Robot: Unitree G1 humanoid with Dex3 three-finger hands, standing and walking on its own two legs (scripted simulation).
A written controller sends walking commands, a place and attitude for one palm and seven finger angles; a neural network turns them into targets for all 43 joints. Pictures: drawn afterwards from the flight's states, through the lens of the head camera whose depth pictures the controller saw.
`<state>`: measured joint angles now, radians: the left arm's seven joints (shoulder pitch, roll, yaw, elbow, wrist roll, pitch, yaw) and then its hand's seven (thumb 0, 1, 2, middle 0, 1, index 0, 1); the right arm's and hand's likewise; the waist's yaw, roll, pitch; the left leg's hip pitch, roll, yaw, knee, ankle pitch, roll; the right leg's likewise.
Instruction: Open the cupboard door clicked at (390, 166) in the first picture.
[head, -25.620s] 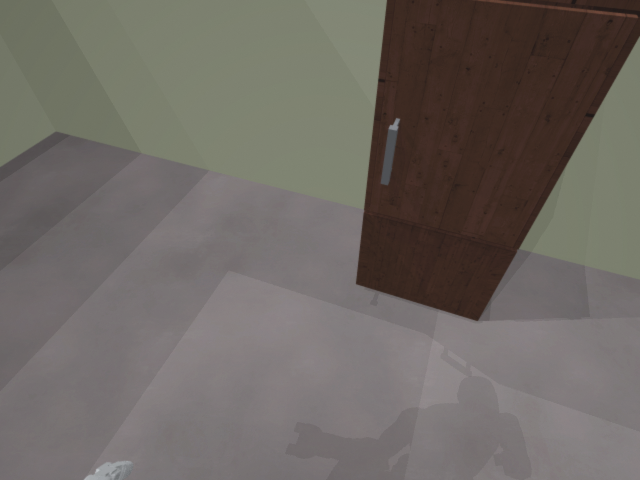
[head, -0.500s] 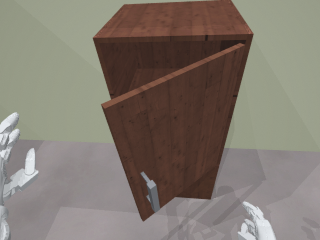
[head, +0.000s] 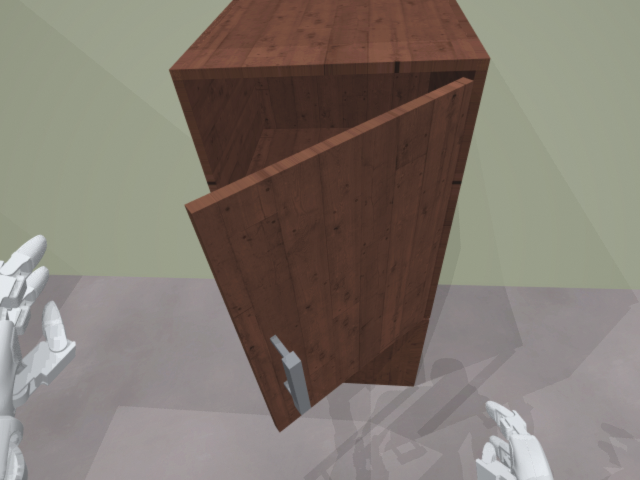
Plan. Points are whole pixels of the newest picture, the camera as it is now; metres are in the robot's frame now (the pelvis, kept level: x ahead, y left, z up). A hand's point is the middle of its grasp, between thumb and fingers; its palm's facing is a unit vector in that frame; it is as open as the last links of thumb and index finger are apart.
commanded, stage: step back with the hand held close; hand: left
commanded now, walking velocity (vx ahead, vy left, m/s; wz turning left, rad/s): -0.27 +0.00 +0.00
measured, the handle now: (290, 376) +0.30 +0.10 -0.11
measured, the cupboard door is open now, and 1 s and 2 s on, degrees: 42 42 42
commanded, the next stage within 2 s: stop stepping back and stand still in 1.20 s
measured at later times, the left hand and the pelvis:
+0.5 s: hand (20, 397) +0.14 +0.28 +0.15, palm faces +0.36 -0.78 -0.51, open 7.4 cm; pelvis -0.06 +0.03 +0.00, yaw -1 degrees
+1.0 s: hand out of the picture +0.03 +0.31 +0.16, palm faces +0.45 -0.75 -0.49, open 7.4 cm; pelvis -0.14 +0.04 -0.01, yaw +4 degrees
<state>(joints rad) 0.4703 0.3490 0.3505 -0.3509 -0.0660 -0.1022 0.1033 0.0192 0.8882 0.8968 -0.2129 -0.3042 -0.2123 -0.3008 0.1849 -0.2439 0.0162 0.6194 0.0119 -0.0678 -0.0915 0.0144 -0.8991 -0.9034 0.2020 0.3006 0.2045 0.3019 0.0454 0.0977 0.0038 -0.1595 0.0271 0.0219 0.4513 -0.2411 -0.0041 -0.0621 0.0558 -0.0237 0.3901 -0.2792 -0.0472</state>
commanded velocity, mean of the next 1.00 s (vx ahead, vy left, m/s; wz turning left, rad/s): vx -0.31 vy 0.00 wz -0.01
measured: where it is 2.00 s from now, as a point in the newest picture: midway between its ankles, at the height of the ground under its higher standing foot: outside the picture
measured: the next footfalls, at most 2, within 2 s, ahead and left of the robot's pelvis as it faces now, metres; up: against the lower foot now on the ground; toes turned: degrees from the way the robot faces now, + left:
right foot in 0.76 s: -0.09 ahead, -0.07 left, +0.00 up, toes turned +9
right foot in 1.38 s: -0.34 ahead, -0.04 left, +0.00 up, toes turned -1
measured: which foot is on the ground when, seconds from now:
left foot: down 0.00-1.00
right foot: down 0.00-0.66, up 0.68-0.74, down 0.76-1.00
